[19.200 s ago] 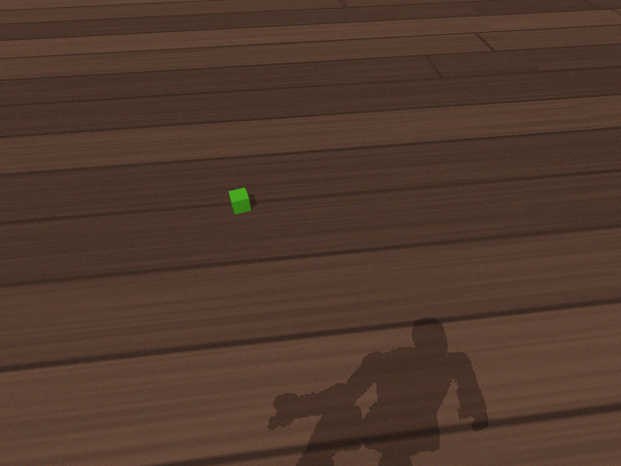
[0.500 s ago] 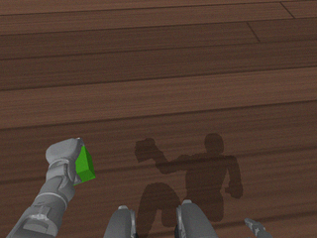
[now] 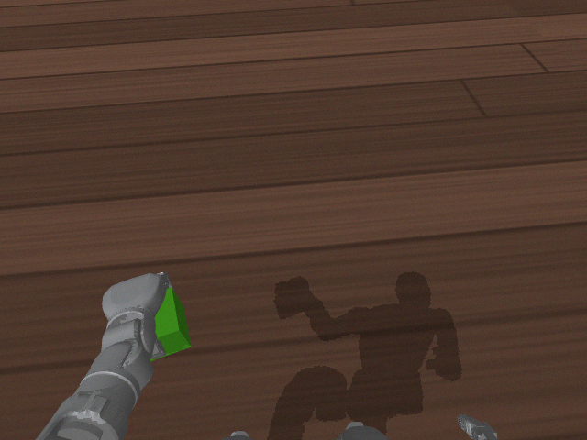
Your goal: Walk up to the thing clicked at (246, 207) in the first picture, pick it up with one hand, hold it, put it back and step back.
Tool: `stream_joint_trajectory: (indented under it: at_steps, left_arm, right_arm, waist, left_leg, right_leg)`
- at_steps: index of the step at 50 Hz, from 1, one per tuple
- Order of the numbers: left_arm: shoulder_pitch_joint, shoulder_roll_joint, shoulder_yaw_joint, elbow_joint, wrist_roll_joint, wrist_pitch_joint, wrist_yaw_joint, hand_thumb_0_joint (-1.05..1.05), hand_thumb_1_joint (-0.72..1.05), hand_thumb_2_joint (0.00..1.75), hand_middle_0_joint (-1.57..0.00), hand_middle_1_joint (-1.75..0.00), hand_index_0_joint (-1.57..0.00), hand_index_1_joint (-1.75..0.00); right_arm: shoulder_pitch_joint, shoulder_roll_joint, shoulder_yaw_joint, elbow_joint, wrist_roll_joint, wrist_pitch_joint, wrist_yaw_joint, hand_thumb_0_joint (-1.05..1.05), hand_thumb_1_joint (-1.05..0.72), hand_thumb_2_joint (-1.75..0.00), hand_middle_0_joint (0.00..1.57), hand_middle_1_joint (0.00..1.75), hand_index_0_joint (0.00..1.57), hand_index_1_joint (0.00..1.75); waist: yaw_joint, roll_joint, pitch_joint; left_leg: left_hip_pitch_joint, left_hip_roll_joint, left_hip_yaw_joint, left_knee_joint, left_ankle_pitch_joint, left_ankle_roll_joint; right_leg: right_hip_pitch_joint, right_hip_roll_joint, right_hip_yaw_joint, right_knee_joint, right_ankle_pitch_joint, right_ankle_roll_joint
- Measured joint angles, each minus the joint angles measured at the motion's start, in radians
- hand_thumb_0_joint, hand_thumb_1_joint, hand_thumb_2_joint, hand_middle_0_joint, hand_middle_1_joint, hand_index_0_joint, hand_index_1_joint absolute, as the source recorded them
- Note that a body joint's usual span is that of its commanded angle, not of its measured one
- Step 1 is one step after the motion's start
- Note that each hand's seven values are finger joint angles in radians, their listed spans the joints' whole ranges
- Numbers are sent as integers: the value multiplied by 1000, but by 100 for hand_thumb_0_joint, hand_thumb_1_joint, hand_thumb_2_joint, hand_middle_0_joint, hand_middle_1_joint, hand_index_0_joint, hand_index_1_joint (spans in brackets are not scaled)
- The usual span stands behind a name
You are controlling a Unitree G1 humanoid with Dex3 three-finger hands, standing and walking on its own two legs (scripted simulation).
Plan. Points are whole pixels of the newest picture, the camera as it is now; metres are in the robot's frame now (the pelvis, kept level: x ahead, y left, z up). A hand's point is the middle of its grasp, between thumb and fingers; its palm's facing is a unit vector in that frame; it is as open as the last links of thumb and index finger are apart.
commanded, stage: hold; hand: left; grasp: from above
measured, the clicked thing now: (158, 325) +0.32 +0.22 -0.11
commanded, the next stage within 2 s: crouch in 1.98 s
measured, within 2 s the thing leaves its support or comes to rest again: neither
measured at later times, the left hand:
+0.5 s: hand (138, 309) +0.32 +0.23 -0.03, palm faces -0.41 -0.13 -0.90, open 10.9 cm
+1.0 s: hand (138, 319) +0.30 +0.22 -0.01, palm faces -0.42 -0.13 -0.90, open 10.9 cm
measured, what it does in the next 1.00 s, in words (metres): stands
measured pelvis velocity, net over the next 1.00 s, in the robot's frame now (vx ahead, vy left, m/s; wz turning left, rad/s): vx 0.00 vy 0.00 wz -0.01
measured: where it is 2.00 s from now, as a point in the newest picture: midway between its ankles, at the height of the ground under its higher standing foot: outside the picture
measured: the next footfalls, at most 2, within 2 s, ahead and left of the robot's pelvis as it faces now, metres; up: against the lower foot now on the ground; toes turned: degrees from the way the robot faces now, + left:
none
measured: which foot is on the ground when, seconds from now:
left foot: down 0.00-1.00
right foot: down 0.00-1.00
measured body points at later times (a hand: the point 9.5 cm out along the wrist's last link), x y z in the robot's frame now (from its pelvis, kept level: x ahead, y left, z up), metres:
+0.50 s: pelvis +0.01 +0.01 +0.02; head +0.04 -0.01 +0.47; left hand +0.34 +0.23 +0.02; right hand +0.13 -0.25 -0.10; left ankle +0.01 +0.12 -0.70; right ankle +0.02 -0.13 -0.70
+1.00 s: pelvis +0.00 +0.00 +0.03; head +0.01 -0.03 +0.48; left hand +0.32 +0.22 +0.04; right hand +0.13 -0.26 -0.09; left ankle +0.01 +0.12 -0.70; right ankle +0.02 -0.13 -0.70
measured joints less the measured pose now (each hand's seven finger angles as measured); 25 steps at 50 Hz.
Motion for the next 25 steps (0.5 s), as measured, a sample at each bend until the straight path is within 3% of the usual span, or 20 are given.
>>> stream_joint_trajectory:
  at_steps: [25]
  left_arm:
    - [28,-11,-31,-57,15,11,-55,1,-23,77,-60,-75,-62,-71]
  right_arm:
    - [-25,-9,-6,-28,9,34,28,1,-89,-89,20,30,20,30]
  waist:
    - [36,14,17]
  left_leg:
    - [203,-12,20,-178,57,7]
  right_leg:
    - [193,-7,17,-168,55,8]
